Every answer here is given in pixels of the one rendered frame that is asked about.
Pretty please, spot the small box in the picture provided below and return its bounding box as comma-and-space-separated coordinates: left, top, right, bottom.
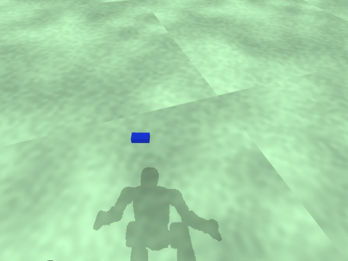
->
131, 133, 150, 143

